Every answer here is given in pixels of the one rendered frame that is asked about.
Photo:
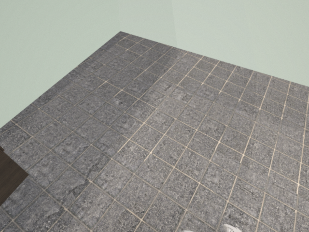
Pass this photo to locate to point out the cabinet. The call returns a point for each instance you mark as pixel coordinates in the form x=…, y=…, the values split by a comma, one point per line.
x=11, y=176

